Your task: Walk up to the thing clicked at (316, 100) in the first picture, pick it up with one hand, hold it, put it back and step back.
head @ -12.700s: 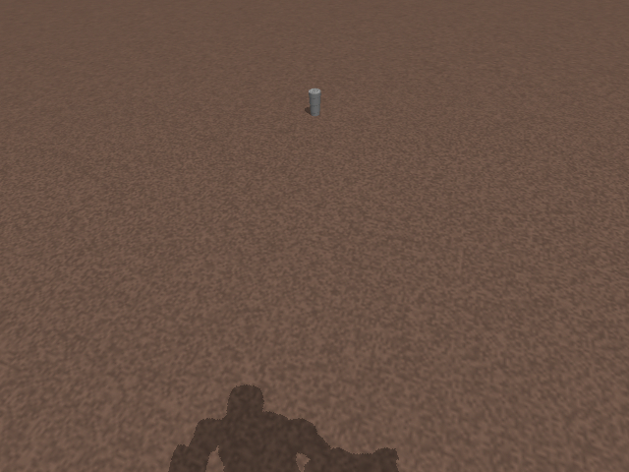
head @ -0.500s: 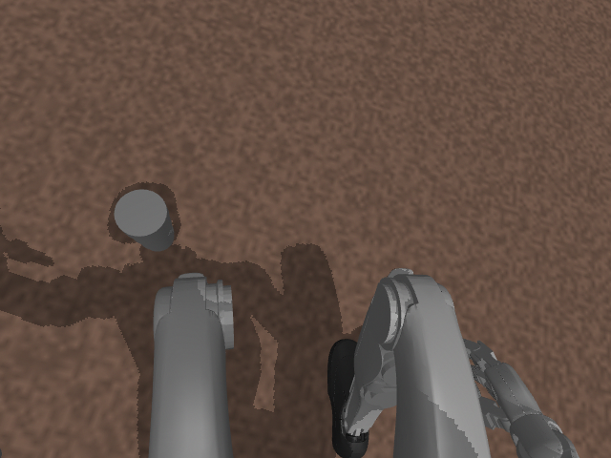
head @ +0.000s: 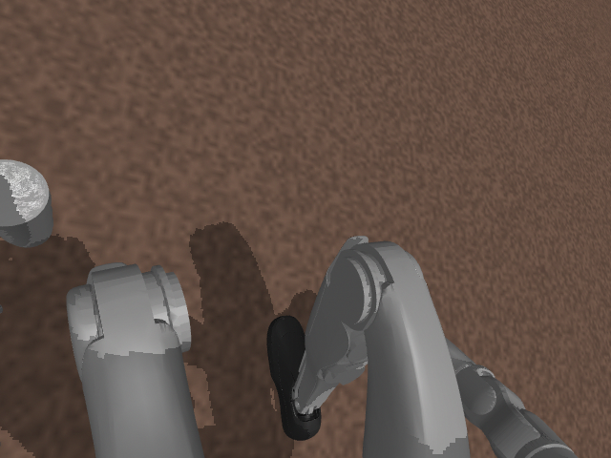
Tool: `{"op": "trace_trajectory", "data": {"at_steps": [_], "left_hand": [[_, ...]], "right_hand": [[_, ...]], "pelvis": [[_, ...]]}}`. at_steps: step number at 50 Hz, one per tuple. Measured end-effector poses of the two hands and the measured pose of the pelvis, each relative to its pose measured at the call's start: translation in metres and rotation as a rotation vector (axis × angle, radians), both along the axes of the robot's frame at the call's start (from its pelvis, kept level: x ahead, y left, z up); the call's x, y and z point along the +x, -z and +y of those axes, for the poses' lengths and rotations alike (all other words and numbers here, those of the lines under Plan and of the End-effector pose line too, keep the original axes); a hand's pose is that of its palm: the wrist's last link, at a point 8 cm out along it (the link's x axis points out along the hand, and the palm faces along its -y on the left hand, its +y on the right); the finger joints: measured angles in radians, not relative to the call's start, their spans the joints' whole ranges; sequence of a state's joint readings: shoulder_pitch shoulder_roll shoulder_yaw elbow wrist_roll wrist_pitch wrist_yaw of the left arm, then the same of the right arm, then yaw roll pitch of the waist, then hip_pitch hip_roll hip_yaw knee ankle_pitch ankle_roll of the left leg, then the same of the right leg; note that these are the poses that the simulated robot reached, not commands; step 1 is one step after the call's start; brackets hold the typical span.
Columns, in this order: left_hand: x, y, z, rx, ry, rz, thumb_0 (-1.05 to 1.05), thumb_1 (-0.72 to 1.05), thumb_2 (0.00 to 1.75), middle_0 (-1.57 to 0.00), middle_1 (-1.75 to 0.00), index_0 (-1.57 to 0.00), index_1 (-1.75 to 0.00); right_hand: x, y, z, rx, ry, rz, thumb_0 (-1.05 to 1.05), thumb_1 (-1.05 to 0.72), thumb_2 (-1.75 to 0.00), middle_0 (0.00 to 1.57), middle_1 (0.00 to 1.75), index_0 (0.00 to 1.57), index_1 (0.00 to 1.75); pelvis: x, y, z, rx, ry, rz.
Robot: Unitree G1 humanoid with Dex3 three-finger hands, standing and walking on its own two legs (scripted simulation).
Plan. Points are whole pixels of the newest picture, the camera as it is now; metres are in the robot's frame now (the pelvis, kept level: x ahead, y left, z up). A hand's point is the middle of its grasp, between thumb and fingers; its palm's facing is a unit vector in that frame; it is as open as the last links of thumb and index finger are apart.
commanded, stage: close in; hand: left
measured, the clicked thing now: (18, 212) +0.42 +0.29 -0.21
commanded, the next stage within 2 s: rest palm in 0.42 s
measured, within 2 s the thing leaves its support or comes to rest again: leaves its support in 1.84 s
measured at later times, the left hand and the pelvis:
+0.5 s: hand out of the picture +0.39 +0.30 -0.16, palm faces +0.40 -0.92 +0.02, open 17.5 cm; pelvis -0.02 +0.01 -0.01, yaw -2 degrees
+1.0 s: hand (5, 213) +0.41 +0.29 -0.18, palm faces +0.40 -0.92 +0.01, open 12.7 cm; pelvis -0.01 +0.01 -0.01, yaw -3 degrees
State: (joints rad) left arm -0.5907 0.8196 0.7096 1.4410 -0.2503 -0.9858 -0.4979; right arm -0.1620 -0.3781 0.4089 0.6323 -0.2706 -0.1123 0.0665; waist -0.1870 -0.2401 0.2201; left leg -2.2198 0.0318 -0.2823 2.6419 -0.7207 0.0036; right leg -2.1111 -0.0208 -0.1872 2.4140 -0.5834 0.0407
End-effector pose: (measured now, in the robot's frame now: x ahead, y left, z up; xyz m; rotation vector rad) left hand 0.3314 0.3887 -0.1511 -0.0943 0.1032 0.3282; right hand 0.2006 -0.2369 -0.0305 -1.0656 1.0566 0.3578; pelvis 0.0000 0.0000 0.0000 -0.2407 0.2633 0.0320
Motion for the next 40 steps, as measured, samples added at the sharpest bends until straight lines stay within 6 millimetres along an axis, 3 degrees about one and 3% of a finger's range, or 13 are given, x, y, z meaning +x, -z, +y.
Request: {"op": "trace_trajectory", "data": {"at_steps": [7, 21, 34, 40], "left_hand": [[0.013, 0.011, -0.017, 0.03, -0.046, -0.04, -0.02, -0.61, 0.06, -0.05, -0.12, -0.07, -0.1], [0.014, 0.012, -0.039, 0.071, -0.079, -0.039, -0.02, -0.61, 0.1, -0.04, -0.12, -0.07, -0.1], [0.028, 0.023, -0.053, 0.084, -0.09, -0.041, -0.02, -0.53, 0.16, -0.05, -0.11, -0.06, -0.11], [0.03, 0.027, -0.053, 0.089, -0.11, -0.046, -0.02, -0.37, 0.25, -0.13, -0.17, -0.12, -0.18]], "right_hand": [[-0.02, -0.007, 0.0, -0.056, -0.016, 0.044, 0.01, -0.91, -0.89, 0.21, 0.31, 0.21, 0.3], [-0.06, -0.016, -0.009, -0.11, 0.007, 0.114, 0.0, -0.91, -0.89, 0.21, 0.31, 0.21, 0.3], [-0.066, -0.016, -0.005, -0.124, 0.013, 0.139, 0.0, -0.9, -0.9, 0.21, 0.31, 0.21, 0.3], [-0.063, -0.016, -0.004, -0.135, 0.003, 0.158, 0.0, -0.89, -0.9, 0.21, 0.31, 0.21, 0.3]], "pelvis": [[-0.006, 0.005, 0.003, -0.03, 0.011, -0.056], [-0.018, 0.006, 0.005, -0.047, 0.025, -0.109], [-0.017, 0.007, 0.007, -0.063, 0.041, -0.114], [-0.015, 0.007, 0.007, -0.068, 0.044, -0.112]]}}
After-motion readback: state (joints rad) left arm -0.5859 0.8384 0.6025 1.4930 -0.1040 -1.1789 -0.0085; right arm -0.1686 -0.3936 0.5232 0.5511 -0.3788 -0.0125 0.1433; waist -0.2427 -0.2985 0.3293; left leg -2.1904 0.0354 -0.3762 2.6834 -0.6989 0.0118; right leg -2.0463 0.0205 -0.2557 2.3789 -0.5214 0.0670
